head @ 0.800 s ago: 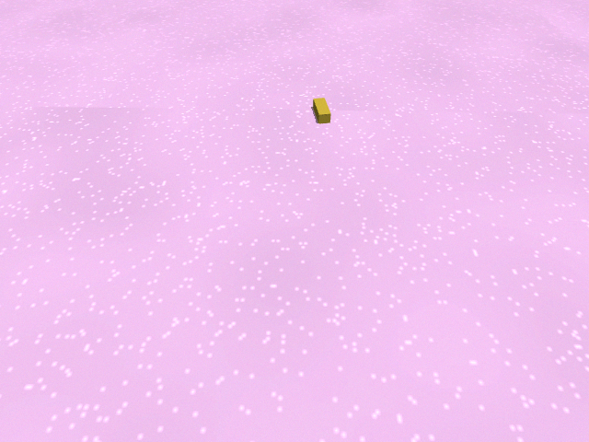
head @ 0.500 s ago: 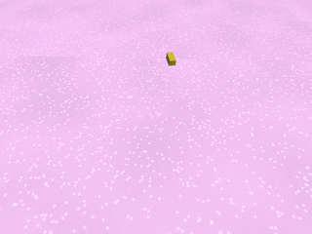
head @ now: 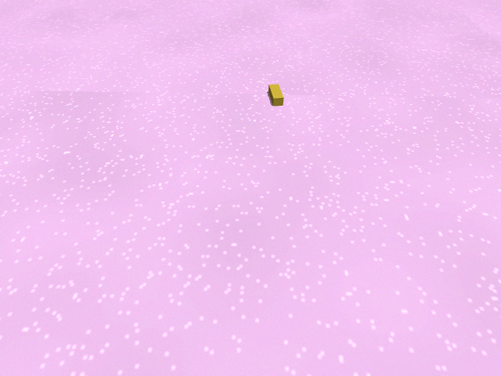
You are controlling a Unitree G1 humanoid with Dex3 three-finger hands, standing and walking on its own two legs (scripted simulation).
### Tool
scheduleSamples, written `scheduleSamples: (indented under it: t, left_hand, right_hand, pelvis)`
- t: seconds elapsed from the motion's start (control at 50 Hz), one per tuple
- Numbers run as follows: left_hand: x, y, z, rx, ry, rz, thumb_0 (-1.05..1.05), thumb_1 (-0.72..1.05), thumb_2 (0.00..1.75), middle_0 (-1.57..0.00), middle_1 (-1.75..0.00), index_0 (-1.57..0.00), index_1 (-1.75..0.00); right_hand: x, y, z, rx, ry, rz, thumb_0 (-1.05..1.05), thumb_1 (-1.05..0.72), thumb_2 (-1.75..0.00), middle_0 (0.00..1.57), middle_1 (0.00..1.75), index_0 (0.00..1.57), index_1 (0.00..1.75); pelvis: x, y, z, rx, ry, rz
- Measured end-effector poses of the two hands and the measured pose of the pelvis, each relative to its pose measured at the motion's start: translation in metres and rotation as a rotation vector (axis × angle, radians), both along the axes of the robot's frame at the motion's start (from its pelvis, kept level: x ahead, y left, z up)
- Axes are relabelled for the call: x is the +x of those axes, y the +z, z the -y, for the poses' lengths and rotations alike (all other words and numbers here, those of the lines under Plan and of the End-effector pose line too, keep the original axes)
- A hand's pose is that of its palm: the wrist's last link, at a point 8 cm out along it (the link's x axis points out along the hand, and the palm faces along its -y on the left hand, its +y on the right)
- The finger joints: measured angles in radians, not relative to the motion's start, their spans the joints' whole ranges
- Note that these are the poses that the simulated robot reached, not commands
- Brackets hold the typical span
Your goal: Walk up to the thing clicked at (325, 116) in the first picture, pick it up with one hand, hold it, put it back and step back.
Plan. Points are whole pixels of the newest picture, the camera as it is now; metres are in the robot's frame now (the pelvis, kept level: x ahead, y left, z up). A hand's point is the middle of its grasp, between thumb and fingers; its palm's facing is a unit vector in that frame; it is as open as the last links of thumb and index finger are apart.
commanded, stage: stand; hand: left
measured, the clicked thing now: (275, 94) +2.07 -0.20 -0.75
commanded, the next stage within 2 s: walk up in 0.32 s
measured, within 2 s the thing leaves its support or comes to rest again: neither
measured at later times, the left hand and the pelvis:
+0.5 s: hand out of the picture +0.11 +0.26 -0.15, palm faces -0.21 -0.90 -0.38, open 7.3 cm; pelvis +0.02 +0.00 -0.01, yaw -11 degrees
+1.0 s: hand (148, 268) +0.39 +0.24 -0.15, palm faces -0.44 -0.77 -0.46, open 7.4 cm; pelvis +0.27 -0.03 -0.03, yaw -29 degrees
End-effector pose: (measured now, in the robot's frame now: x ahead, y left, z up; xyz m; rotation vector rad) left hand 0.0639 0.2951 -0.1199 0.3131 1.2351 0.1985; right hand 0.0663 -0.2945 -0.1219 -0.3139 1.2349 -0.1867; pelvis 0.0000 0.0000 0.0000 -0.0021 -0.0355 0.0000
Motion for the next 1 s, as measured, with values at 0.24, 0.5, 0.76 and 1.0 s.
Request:
scheduleSamples:
  t: [0.24,0.5,0.76,1.0]
  left_hand:
    - [0.002,0.000,0.000,0.002,0.001,-0.001,0.00,0.90,0.90,-0.20,-0.30,-0.21,-0.30]
    - [0.050,0.013,-0.011,0.052,-0.184,-0.068,0.01,0.90,0.90,-0.20,-0.30,-0.21,-0.30]
    - [0.193,0.032,0.010,0.218,-0.312,0.140,0.00,0.91,0.90,-0.20,-0.30,-0.21,-0.30]
    - [0.337,0.013,0.023,0.137,-0.477,-0.018,0.00,0.90,0.90,-0.21,-0.30,-0.21,-0.31]
  right_hand:
    - [0.004,0.000,0.000,-0.001,0.006,0.000,0.00,-0.91,-0.90,0.20,0.30,0.20,0.30]
    - [0.008,0.009,0.037,0.006,-0.148,0.232,0.00,-0.90,-0.90,0.21,0.30,0.21,0.30]
    - [0.063,-0.022,0.113,-0.015,-0.228,0.229,0.01,-0.91,-0.90,0.20,0.30,0.20,0.30]
    - [0.206,0.024,0.098,-0.033,-0.273,0.328,0.01,-0.91,-0.90,0.20,0.30,0.20,0.30]
  pelvis:
    - [0.002,0.000,0.001,0.000,0.002,-0.003]
    - [0.020,-0.009,0.001,0.026,-0.194,-0.041]
    - [0.113,-0.041,0.047,-0.054,-0.341,-0.012]
    - [0.267,-0.025,0.030,-0.035,-0.514,-0.035]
